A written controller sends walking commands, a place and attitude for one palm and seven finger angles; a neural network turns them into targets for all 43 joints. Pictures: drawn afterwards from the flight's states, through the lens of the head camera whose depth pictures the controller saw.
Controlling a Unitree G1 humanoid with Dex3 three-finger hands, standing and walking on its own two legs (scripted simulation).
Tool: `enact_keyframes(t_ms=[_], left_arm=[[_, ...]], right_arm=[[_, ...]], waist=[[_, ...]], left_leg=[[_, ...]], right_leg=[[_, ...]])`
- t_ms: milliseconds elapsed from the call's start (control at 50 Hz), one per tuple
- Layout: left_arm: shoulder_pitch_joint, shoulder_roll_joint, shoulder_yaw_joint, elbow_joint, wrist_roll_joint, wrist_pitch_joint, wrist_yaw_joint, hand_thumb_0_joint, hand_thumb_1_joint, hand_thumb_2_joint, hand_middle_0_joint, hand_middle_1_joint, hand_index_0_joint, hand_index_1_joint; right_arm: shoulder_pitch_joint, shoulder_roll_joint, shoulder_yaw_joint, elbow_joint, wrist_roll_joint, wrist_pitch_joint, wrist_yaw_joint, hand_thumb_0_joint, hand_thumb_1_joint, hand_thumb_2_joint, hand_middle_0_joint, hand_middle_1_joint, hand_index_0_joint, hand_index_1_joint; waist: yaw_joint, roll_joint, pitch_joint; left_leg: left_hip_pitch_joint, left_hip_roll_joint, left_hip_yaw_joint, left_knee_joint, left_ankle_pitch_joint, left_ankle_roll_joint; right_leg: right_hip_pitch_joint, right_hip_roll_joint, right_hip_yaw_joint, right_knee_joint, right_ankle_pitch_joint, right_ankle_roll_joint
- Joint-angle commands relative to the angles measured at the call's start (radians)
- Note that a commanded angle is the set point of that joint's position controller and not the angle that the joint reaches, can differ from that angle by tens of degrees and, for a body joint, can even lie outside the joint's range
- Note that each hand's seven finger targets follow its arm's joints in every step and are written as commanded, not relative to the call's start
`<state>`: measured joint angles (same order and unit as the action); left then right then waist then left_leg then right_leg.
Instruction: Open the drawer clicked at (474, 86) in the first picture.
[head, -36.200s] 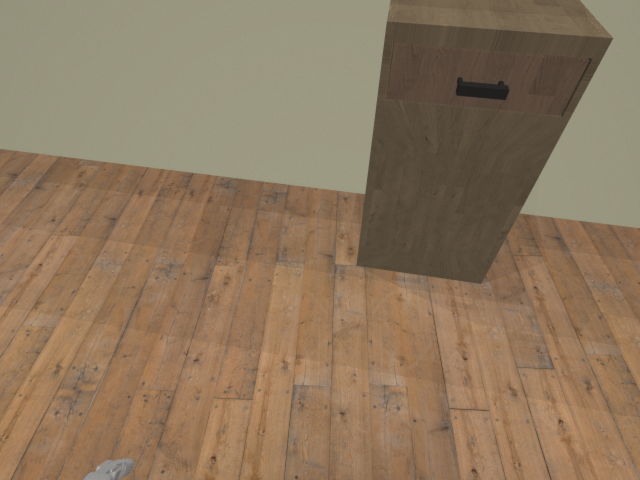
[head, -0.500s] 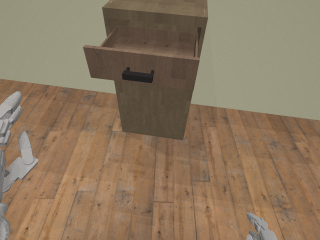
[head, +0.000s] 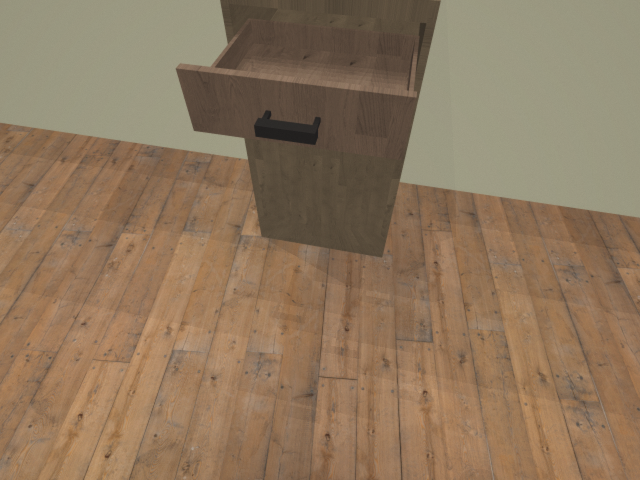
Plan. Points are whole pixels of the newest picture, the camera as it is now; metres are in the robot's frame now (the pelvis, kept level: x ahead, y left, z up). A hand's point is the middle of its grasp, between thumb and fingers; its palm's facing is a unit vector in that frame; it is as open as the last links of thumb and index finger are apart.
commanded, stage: let the arm hang, fingers relaxed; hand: left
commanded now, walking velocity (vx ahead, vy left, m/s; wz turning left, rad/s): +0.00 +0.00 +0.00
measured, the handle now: (289, 124) +0.70 +0.10 +0.03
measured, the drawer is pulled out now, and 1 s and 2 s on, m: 0.30 0.30 0.30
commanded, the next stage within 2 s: look to check the result in 0.56 s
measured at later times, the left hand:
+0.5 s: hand out of the picture +0.10 +0.22 -0.15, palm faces -0.03 -0.96 -0.29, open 7.4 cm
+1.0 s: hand (155, 479) +0.14 +0.24 -0.14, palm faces -0.06 -0.94 -0.35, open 7.4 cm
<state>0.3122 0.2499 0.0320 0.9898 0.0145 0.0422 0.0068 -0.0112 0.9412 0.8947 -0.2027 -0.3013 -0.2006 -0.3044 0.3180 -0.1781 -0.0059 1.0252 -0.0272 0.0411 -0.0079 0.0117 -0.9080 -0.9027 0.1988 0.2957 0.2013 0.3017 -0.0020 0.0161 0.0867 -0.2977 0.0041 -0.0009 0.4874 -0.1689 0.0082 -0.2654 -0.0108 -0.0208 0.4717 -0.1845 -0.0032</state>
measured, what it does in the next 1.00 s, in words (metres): stands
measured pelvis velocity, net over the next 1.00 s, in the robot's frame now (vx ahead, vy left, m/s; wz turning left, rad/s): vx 0.05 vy -0.01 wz -0.03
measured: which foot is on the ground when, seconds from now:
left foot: down 0.00-1.00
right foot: down 0.00-1.00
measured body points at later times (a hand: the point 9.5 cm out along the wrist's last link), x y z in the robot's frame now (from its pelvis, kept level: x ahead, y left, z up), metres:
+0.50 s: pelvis +0.02 +0.00 +0.01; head +0.04 -0.02 +0.46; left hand +0.10 +0.26 -0.13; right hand +0.07 -0.28 -0.14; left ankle +0.06 +0.11 -0.74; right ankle +0.04 -0.13 -0.74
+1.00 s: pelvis +0.05 -0.01 +0.01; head +0.08 -0.02 +0.46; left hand +0.14 +0.28 -0.12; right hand +0.11 -0.31 -0.13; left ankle +0.06 +0.11 -0.74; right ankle +0.04 -0.13 -0.74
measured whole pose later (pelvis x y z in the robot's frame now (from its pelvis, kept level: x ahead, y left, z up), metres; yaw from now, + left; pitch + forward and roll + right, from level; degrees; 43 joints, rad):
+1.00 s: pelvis +0.05 -0.01 +0.01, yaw -2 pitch -2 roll +0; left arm 0.09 0.33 0.02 1.11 0.01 -0.01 0.00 0.00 0.90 0.90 -0.20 -0.30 -0.20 -0.30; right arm 0.10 -0.34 -0.02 1.12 -0.02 0.00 0.00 0.01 -0.91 -0.90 0.20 0.30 0.20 0.30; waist -0.02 0.02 0.09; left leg -0.13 0.02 0.02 0.33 -0.16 -0.01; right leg -0.12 0.00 0.00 0.33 -0.18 0.00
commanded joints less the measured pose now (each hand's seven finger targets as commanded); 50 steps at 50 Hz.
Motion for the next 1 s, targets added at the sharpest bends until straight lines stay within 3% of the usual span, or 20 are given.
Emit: enact_keyframes(t_ms=[0,60,100,200,300,520,600,680,960,980], left_arm=[[-0.024,0.12,0.019,-0.016,-0.004,-0.046,0.011,0.0,0.9,0.9,-0.2,-0.3,-0.2,-0.3],[-0.042,0.142,0.023,0.015,0.0,-0.046,0.013,0.0,0.9,0.9,-0.2,-0.3,-0.2,-0.3],[-0.049,0.146,0.022,0.032,0.001,-0.048,0.014,0.0,0.9,0.9,-0.2,-0.3,-0.2,-0.3],[-0.076,0.168,0.025,0.056,0.001,-0.057,0.016,0.0,0.9,0.9,-0.2,-0.3,-0.2,-0.3],[-0.125,0.185,0.025,0.062,0.001,-0.062,0.015,0.0,0.9,0.9,-0.2,-0.3,-0.2,-0.3],[-0.207,0.227,0.027,0.059,-0.001,-0.071,0.012,0.0,0.9,0.9,-0.2,-0.3,-0.2,-0.3],[-0.226,0.241,0.028,0.058,-0.001,-0.071,0.011,0.0,0.9,0.9,-0.2,-0.3,-0.2,-0.3],[-0.239,0.259,0.029,0.053,-0.002,-0.075,0.01,0.0,0.9,0.9,-0.2,-0.3,-0.2,-0.3],[-0.261,0.284,0.023,0.058,-0.004,-0.075,0.008,0.0,0.9,0.9,-0.2,-0.3,-0.2,-0.3],[-0.253,0.289,0.026,0.057,-0.003,-0.076,0.009,0.0,0.9,0.9,-0.2,-0.3,-0.2,-0.3]], right_arm=[[-0.001,-0.147,-0.041,-0.034,0.009,-0.037,-0.015,0.0,-0.9,-0.9,0.2,0.3,0.2,0.3],[-0.008,-0.171,-0.048,-0.01,0.007,-0.033,-0.014,0.0,-0.9,-0.9,0.2,0.3,0.2,0.3],[-0.016,-0.173,-0.049,0.004,0.007,-0.035,-0.013,0.0,-0.9,-0.9,0.2,0.3,0.2,0.3],[-0.046,-0.193,-0.05,0.021,0.01,-0.043,-0.011,0.0,-0.9,-0.9,0.2,0.3,0.2,0.3],[-0.089,-0.216,-0.047,0.03,0.009,-0.049,-0.01,0.0,-0.9,-0.9,0.2,0.3,0.2,0.3],[-0.168,-0.276,-0.046,0.031,0.009,-0.061,-0.01,0.0,-0.9,-0.9,0.2,0.3,0.2,0.3],[-0.188,-0.29,-0.046,0.033,0.01,-0.06,-0.008,0.0,-0.9,-0.9,0.2,0.3,0.2,0.3],[-0.201,-0.309,-0.048,0.03,0.012,-0.059,-0.007,0.0,-0.9,-0.9,0.2,0.3,0.2,0.3],[-0.229,-0.349,-0.045,0.035,0.013,-0.059,-0.006,0.0,-0.9,-0.9,0.2,0.3,0.2,0.3],[-0.232,-0.345,-0.048,0.035,0.014,-0.058,-0.007,0.0,-0.9,-0.9,0.2,0.3,0.2,0.3]], waist=[[-0.007,0.013,-0.078],[-0.008,-0.021,-0.017],[-0.009,-0.008,0.004],[-0.01,-0.042,-0.024],[-0.011,-0.003,-0.021],[-0.007,-0.006,-0.093],[-0.008,0.001,-0.087],[-0.008,-0.032,-0.097],[-0.013,-0.022,-0.114],[-0.01,-0.043,-0.118]], left_leg=[[0.055,0.088,-0.102,-0.178,-0.171,0.025],[0.035,0.087,-0.106,-0.194,-0.219,0.027],[0.045,0.088,-0.099,-0.197,-0.197,0.027],[0.09,0.084,-0.083,-0.178,-0.119,0.025],[0.105,0.093,-0.082,-0.185,-0.057,0.021],[0.158,0.108,-0.08,-0.186,0.096,0.012],[0.169,0.111,-0.074,-0.193,0.099,0.009],[0.189,0.112,-0.073,-0.193,0.101,0.009],[0.216,0.118,-0.069,-0.203,0.129,0.006],[0.233,0.118,-0.067,-0.2,0.136,0.009]], right_leg=[[0.028,-0.067,0.09,-0.14,-0.163,-0.046],[-0.005,-0.064,0.092,-0.158,-0.218,-0.042],[-0.018,-0.068,0.098,-0.165,-0.21,-0.045],[0.005,-0.084,0.111,-0.175,-0.166,-0.047],[0.025,-0.089,0.113,-0.17,-0.099,-0.044],[0.121,-0.099,0.112,-0.163,0.077,-0.038],[0.124,-0.103,0.112,-0.178,0.082,-0.037],[0.13,-0.1,0.12,-0.191,0.09,-0.038],[0.155,-0.103,0.121,-0.2,0.134,-0.036],[0.15,-0.102,0.121,-0.202,0.141,-0.036]])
